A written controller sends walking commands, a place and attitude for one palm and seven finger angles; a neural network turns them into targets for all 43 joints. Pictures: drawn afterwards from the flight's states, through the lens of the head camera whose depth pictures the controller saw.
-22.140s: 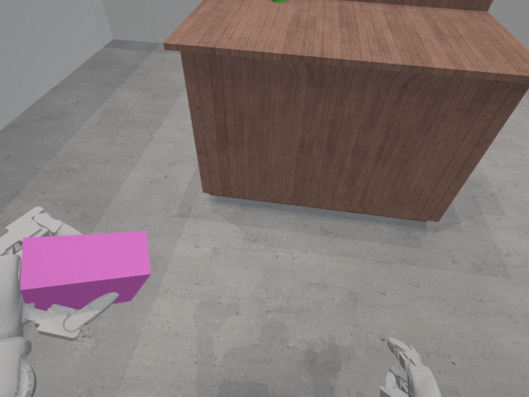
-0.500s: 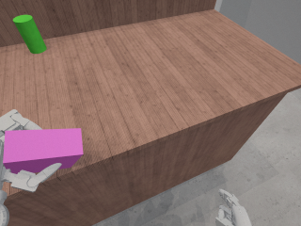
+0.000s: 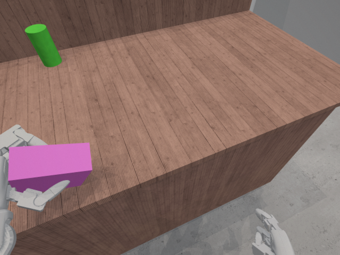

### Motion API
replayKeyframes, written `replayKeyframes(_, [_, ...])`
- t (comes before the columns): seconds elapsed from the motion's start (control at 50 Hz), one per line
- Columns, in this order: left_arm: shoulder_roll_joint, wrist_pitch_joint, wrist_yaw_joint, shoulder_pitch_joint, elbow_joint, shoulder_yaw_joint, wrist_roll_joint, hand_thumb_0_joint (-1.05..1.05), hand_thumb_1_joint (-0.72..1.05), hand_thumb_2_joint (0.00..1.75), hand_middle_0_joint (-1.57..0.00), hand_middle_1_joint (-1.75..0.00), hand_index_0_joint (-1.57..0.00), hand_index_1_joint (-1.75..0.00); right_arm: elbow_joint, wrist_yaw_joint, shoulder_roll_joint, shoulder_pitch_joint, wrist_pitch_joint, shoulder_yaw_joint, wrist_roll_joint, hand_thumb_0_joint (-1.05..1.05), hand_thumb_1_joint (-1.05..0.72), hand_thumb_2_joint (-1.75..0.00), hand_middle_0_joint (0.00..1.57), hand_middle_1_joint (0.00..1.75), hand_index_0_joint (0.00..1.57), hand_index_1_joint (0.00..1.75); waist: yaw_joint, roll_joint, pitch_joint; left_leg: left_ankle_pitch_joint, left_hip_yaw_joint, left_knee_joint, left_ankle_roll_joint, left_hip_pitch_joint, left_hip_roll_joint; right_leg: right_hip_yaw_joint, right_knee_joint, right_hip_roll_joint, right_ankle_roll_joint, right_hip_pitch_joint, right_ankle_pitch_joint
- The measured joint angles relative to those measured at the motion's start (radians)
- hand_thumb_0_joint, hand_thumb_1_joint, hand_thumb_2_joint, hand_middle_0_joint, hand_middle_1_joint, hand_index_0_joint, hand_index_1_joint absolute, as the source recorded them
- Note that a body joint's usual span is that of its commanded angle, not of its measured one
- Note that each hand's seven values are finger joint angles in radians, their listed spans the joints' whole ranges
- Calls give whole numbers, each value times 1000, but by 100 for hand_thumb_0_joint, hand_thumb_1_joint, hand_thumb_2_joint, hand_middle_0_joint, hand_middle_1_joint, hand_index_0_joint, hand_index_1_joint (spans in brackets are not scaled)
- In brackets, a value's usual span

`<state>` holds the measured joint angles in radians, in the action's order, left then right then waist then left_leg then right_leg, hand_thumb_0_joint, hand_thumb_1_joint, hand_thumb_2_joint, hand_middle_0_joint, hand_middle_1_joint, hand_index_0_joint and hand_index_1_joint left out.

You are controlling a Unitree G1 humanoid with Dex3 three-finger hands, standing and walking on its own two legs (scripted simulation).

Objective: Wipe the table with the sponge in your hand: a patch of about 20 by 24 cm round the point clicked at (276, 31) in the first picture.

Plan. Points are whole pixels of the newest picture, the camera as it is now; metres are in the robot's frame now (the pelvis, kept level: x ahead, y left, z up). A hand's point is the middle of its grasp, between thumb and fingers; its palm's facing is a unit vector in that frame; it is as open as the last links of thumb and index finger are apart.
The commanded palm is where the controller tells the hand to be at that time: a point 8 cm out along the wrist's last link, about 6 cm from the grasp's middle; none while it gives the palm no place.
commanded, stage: come to a stop and stand still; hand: left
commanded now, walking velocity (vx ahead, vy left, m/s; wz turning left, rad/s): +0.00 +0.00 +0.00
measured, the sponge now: (62, 168) +0.24 +0.22 +0.13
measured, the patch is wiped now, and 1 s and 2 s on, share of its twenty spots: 0.00 0.00 0.00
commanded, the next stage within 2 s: look again from close up in 0.60 s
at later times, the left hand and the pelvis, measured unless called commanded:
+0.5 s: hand out of the picture +0.23 +0.32 +0.16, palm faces +0.39 -0.85 -0.35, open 9.3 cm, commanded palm +0.17 +0.35 +0.18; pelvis +0.02 +0.07 +0.00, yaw +1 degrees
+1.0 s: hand out of the picture +0.21 +0.31 +0.16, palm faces +0.41 -0.84 -0.36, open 9.3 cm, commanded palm +0.15 +0.34 +0.18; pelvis +0.00 +0.06 +0.00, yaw +2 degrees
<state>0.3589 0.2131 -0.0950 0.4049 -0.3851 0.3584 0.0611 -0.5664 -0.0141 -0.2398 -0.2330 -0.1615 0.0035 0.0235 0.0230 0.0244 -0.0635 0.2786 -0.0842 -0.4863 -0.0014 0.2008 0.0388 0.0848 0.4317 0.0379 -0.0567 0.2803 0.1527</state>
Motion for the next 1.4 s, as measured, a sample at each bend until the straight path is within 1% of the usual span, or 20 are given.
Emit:
replayKeyframes(0.04, [-19,3,1,32,-30,-34,-1,-1,-42,104,-79,-139,-80,-138,-12,-6,13,-7,0,-5,-5,1,-91,-89,20,30,20,30,-4,-10,5,5,6,-3,-6,-1,-7,4,-4,-7,2,-7,2])
replayKeyframes(0.08, [-23,6,3,37,-53,-45,0,-1,-42,104,-79,-139,-80,-138,-25,-13,27,-11,-1,-15,-11,1,-91,-89,20,30,20,30,2,-30,6,6,7,2,-14,-9,-15,5,-9,-15,9,-16,4])
replayKeyframes(0.12, [-19,12,0,25,-63,-39,-1,-1,-42,104,-80,-139,-80,-138,-32,-17,37,-9,-1,-24,-16,1,-91,-89,20,30,20,30,10,-45,4,7,4,10,-23,-19,-23,1,-12,-22,19,-24,4])
replayKeyframes(0.18, [-10,9,-7,-14,-55,-15,-13,-1,-42,104,-80,-139,-80,-138,-30,-15,47,1,-4,-31,-17,1,-91,-89,20,30,20,30,16,-55,-2,12,-2,15,-37,-33,-37,-6,-8,-35,35,-33,9])
replayKeyframes(0.28, [-4,-10,-13,-46,-50,11,-22,-1,-42,104,-80,-139,-80,-138,-13,0,59,33,-3,-36,-19,1,-91,-89,20,30,20,30,5,-62,-9,25,-6,7,-58,-46,-56,-12,-1,-53,59,-47,18])
replayKeyframes(0.36, [-5,-12,-7,-28,-88,0,-27,-1,-42,104,-80,-139,-80,-138,9,9,67,51,4,-34,-21,1,-91,-89,20,30,20,30,-2,-72,-15,33,-9,0,-72,-51,-70,-16,10,-68,74,-51,27])
replayKeyframes(0.44, [5,-8,0,-3,-118,-2,-31,-1,-42,104,-80,-139,-81,-138,23,12,75,59,15,-32,-23,1,-91,-89,20,30,21,30,3,-83,-25,39,-15,-4,-83,-58,-82,-23,27,-79,75,-51,37])
replayKeyframes(0.54, [9,-11,-2,-13,-115,6,-35,-1,-42,104,-80,-138,-81,-137,22,14,78,53,27,-32,-23,1,-91,-89,20,30,20,30,18,-83,-43,43,-15,-7,-90,-66,-88,-24,32,-84,66,-59,43])
replayKeyframes(0.6, [2,-14,-7,-25,-112,8,-36,-1,-42,104,-80,-138,-81,-137,13,16,77,48,31,-35,-22,1,-91,-89,20,30,21,30,22,-76,-52,45,-10,-13,-89,-65,-84,-18,18,-82,74,-69,35])
replayKeyframes(0.68, [-8,-14,-14,-30,-119,4,-37,-1,-42,104,-80,-139,-81,-137,5,15,78,44,36,-34,-21,1,-91,-89,21,30,21,30,18,-70,-59,44,-2,-18,-84,-59,-79,-10,-1,-77,83,-76,22])
replayKeyframes(0.84, [3,-4,-16,7,-130,1,-32,-1,-42,104,-80,-139,-81,-137,7,2,71,40,44,-23,-19,1,-91,-89,21,30,21,30,-5,-63,-60,35,7,-20,-76,-46,-71,1,-20,-70,84,-76,6])
replayKeyframes(0.96, [4,-4,-19,26,-125,3,-28,-1,-42,104,-80,-139,-81,-137,7,-9,57,35,43,-13,-17,1,-91,-89,20,30,20,30,-4,-60,-54,25,9,-18,-73,-40,-67,3,-22,-67,77,-71,-3])
replayKeyframes(1.1, [-14,-9,-27,14,-98,-6,-31,-1,-42,104,-80,-139,-81,-137,-2,-19,47,29,35,-12,-16,1,-91,-89,20,30,20,30,9,-59,-42,11,7,-10,-70,-36,-62,2,-27,-61,68,-64,-14])
replayKeyframes(1.18, [-20,-18,-29,-8,-87,-6,-33,-1,-42,104,-80,-139,-81,-138,-3,-18,52,27,34,-14,-15,1,-91,-89,20,30,20,30,13,-65,-42,2,5,-2,-65,-38,-60,0,-25,-59,62,-60,-18])
replayKeyframes(1.28, [-14,-24,-24,-26,-94,-3,-28,-1,-42,104,-80,-139,-81,-138,5,-5,66,32,38,-16,-12,1,-91,-89,20,30,20,30,10,-70,-49,0,5,-5,-53,-36,-54,0,-6,-54,51,-50,-11])
replayKeyframes(1.4, [1,-24,-15,-11,-114,6,-15,-1,-42,104,-80,-139,-81,-138,14,10,80,38,45,-21,-11,1,-91,-89,20,30,20,30,2,-70,-50,10,9,-25,-32,-22,-31,5,8,-32,30,-36,-2])
